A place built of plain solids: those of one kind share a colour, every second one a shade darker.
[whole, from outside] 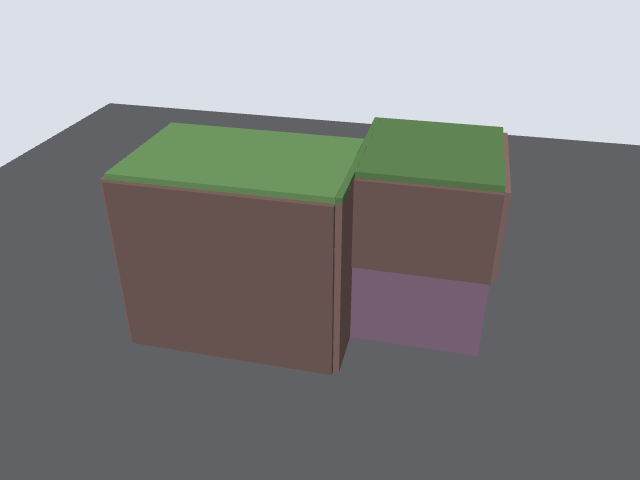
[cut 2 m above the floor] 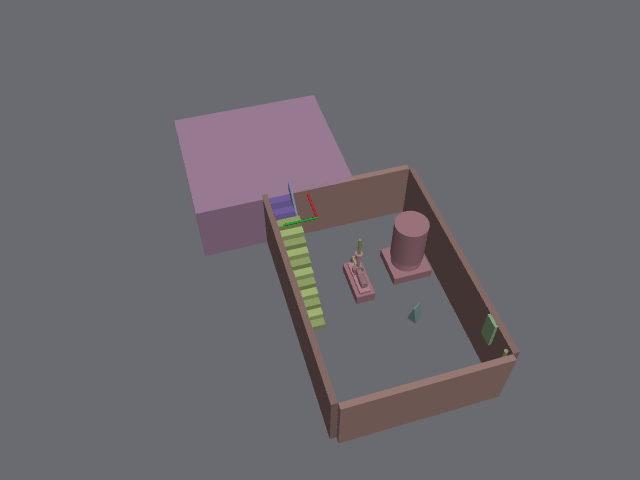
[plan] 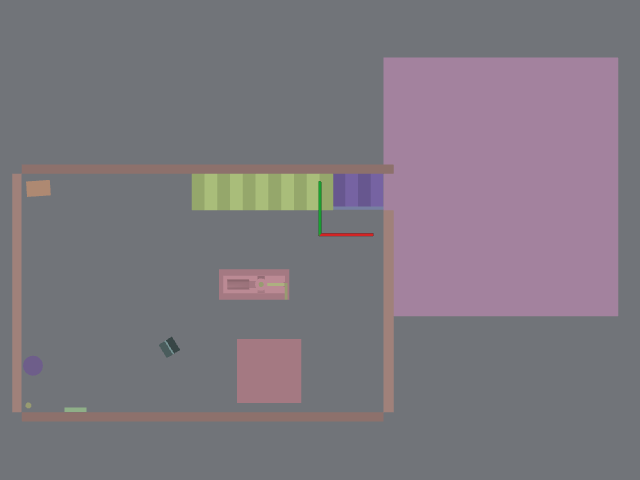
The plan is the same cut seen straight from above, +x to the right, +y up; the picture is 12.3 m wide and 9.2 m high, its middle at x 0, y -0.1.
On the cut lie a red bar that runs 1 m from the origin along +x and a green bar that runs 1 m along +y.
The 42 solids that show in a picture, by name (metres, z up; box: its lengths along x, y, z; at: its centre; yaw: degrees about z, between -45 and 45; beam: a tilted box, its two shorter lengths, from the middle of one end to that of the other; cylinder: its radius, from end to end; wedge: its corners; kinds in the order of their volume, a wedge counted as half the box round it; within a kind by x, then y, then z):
{
 "floor_1": {"box": [4.5, 4.96, 3.25], "at": [3.47, 0.92, 1.33]},
 "wall_1": {"box": [0.18, 4.57, 6.04], "at": [-5.81, -1.12, 2.97]},
 "wall_2": {"box": [6.93, 0.18, 6.04], "at": [-2.25, -3.49, 2.97]},
 "wall_3": {"box": [7.13, 0.18, 6.04], "at": [-2.15, 1.26, 2.97]},
 "wall_4": {"box": [0.2, 3.87, 6.04], "at": [1.32, -1.47, 2.97]},
 "wall_5": {"box": [4.3, 0.18, 3.03], "at": [3.57, -1.65, 4.47]},
 "wall_6": {"box": [0.18, 4.96, 3.03], "at": [5.81, 0.92, 4.47]},
 "roof_1": {"box": [6.93, 4.57, 0.2], "at": [-2.25, -1.12, 6.09]},
 "roof_2": {"box": [0.2, 6.8, 0.2], "at": [1.32, 0.0, 6.09]},
 "roof_3": {"box": [4.3, 4.96, 0.2], "at": [3.57, 0.92, 6.09]},
 "plant_1": {"wedge": [[-1.78, -1.05, 0.66], [-1.78, -0.99, 0.72], [-1.78, -0.91, 0.72], [-1.78, -0.86, 0.66], [-1.36, -1.05, 0.66], [-1.36, -0.99, 0.72], [-1.36, -0.91, 0.72], [-1.36, -0.86, 0.66]]},
 "plant_2": {"box": [0.16, 0.14, 0.27], "at": [-1.28, -0.95, 0.56]},
 "plant_3": {"box": [1.35, 0.58, 0.38], "at": [-1.26, -0.95, 0.14]},
 "plant_4": {"box": [1.19, 0.34, 0.09], "at": [-1.26, -0.95, 0.38]},
 "plant_5": {"wedge": [[-1.2, -1.12, 0.69], [-1.2, -1.02, 0.78], [-1.2, -0.88, 0.78], [-1.2, -0.79, 0.69], [-1.06, -1.12, 0.69], [-1.06, -1.02, 0.78], [-1.06, -0.88, 0.78], [-1.06, -0.79, 0.69]]},
 "plant_6": {"cylinder": 0.12, "from": [-1.13, -0.95, 1.35], "to": [-1.13, -0.95, 1.38]},
 "plant_7": {"box": [1.23, 1.23, 0.36], "at": [-0.98, -2.61, 0.13]},
 "plant_8": {"cylinder": 0.48, "from": [-0.98, -2.61, 0.31], "to": [-0.98, -2.61, 0.61]},
 "plant_9": {"cylinder": 0.52, "from": [-0.98, -2.61, 0.61], "to": [-0.98, -2.61, 2.6]},
 "under_1": {"box": [0.25, 0.63, 2.07], "at": [0.36, 0.86, 0.98]},
 "under_2": {"box": [0.25, 0.63, 2.25], "at": [0.6, 0.86, 1.08]},
 "under_3": {"box": [0.25, 0.63, 2.44], "at": [0.85, 0.86, 1.17]},
 "under_4": {"box": [0.25, 0.63, 2.62], "at": [1.09, 0.86, 1.26]},
 "string_1": {"wedge": [[-1.79, 0.48, -0.05], [-1.79, 0.48, 0.26], [-1.79, 0.54, -0.05], [-1.79, 0.54, 0.26], [1.22, 0.48, 2.24], [1.22, 0.48, 2.55], [1.22, 0.54, 2.24], [1.22, 0.54, 2.55]]},
 "tread_1": {"wedge": [[-2.46, 0.47, -0.05], [-2.46, 0.47, 0.18], [-2.46, 1.17, -0.05], [-2.46, 1.17, 0.19], [-2.19, 0.47, -0.05], [-2.19, 0.47, 0.19], [-2.19, 1.17, -0.05], [-2.19, 1.17, 0.19]]},
 "tread_2": {"wedge": [[-2.21, 0.47, 0.17], [-2.21, 0.47, 0.37], [-2.21, 1.17, 0.17], [-2.21, 1.17, 0.37], [-1.95, 0.47, 0.17], [-1.95, 0.47, 0.37], [-1.95, 1.17, 0.17], [-1.95, 1.17, 0.37]]},
 "tread_3": {"wedge": [[-1.97, 0.47, 0.36], [-1.97, 0.47, 0.55], [-1.97, 1.17, 0.36], [-1.97, 1.17, 0.55], [-1.7, 0.47, 0.36], [-1.7, 0.47, 0.55], [-1.7, 1.17, 0.36], [-1.7, 1.17, 0.55]]},
 "tread_4": {"wedge": [[-1.72, 0.47, 0.54], [-1.72, 0.47, 0.74], [-1.72, 1.17, 0.54], [-1.72, 1.17, 0.74], [-1.46, 0.47, 0.54], [-1.46, 0.47, 0.74], [-1.46, 1.17, 0.54], [-1.46, 1.17, 0.74]]},
 "tread_5": {"wedge": [[-1.48, 0.47, 0.72], [-1.48, 0.47, 0.92], [-1.48, 1.17, 0.72], [-1.48, 1.17, 0.92], [-1.21, 0.47, 0.72], [-1.21, 0.47, 0.92], [-1.21, 1.17, 0.72], [-1.21, 1.17, 0.92]]},
 "tread_6": {"wedge": [[-1.23, 0.47, 0.91], [-1.23, 0.47, 1.11], [-1.23, 1.17, 0.91], [-1.23, 1.17, 1.11], [-0.97, 0.47, 0.91], [-0.97, 0.47, 1.11], [-0.97, 1.17, 0.91], [-0.97, 1.17, 1.11]]},
 "tread_7": {"wedge": [[-0.99, 0.47, 1.09], [-0.99, 0.47, 1.29], [-0.99, 1.17, 1.09], [-0.99, 1.17, 1.29], [-0.72, 0.47, 1.09], [-0.72, 0.47, 1.29], [-0.72, 1.17, 1.09], [-0.72, 1.17, 1.29]]},
 "tread_8": {"wedge": [[-0.74, 0.47, 1.28], [-0.74, 0.47, 1.47], [-0.74, 1.17, 1.28], [-0.74, 1.17, 1.47], [-0.48, 0.47, 1.28], [-0.48, 0.47, 1.48], [-0.48, 1.17, 1.28], [-0.48, 1.17, 1.48]]},
 "tread_9": {"wedge": [[-0.5, 0.47, 1.46], [-0.5, 0.47, 1.66], [-0.5, 1.17, 1.46], [-0.5, 1.17, 1.66], [-0.23, 0.47, 1.46], [-0.23, 0.47, 1.66], [-0.23, 1.17, 1.46], [-0.23, 1.17, 1.66]]},
 "tread_10": {"wedge": [[-0.25, 0.47, 1.65], [-0.25, 0.47, 1.84], [-0.25, 1.17, 1.65], [-0.25, 1.17, 1.84], [0.01, 0.47, 1.65], [0.01, 0.47, 1.85], [0.01, 1.17, 1.65], [0.01, 1.17, 1.85]]},
 "tread_11": {"wedge": [[-0.01, 0.47, 1.83], [-0.01, 0.47, 2.03], [-0.01, 1.17, 1.83], [-0.01, 1.17, 2.03], [0.26, 0.47, 1.83], [0.26, 0.47, 2.03], [0.26, 1.17, 1.83], [0.26, 1.17, 2.03]]},
 "bin_1": {"cylinder": 0.19, "from": [-5.5, -2.51, 0.0], "to": [-5.5, -2.51, 0.62]},
 "bucket_1": {"box": [0.46, 0.3, 0.39], "at": [-5.4, 0.89, 0.14], "yaw": 3.9},
 "sign_1": {"wedge": [[-3.09, -2.11, 0.0], [-2.98, -2.04, 0.62], [-2.95, -2.02, 0.62], [-2.94, -2.36, 0.0], [-2.84, -1.95, 0.0], [-2.82, -2.29, 0.62], [-2.8, -2.28, 0.62], [-2.68, -2.21, 0.0]]},
 "pipe_1": {"cylinder": 0.049, "from": [-1.13, -0.95, 0.78], "to": [-1.13, -0.95, 5.99]},
 "pipe_2": {"box": [0.38, 0.06, 0.06], "at": [-0.87, -0.95, 0.62]},
 "pipe_3": {"box": [0.06, 0.32, 0.06], "at": [-0.65, -1.08, 0.62]},
 "cabinet_1": {"box": [0.43, 0.09, 0.9], "at": [-4.69, -3.36, 1.57]}
}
